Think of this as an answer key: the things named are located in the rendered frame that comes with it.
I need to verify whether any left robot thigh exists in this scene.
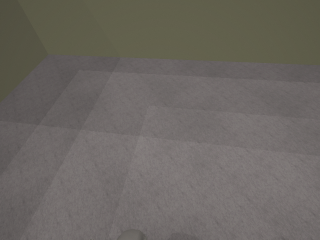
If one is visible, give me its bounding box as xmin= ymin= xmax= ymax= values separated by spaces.
xmin=117 ymin=229 xmax=148 ymax=240

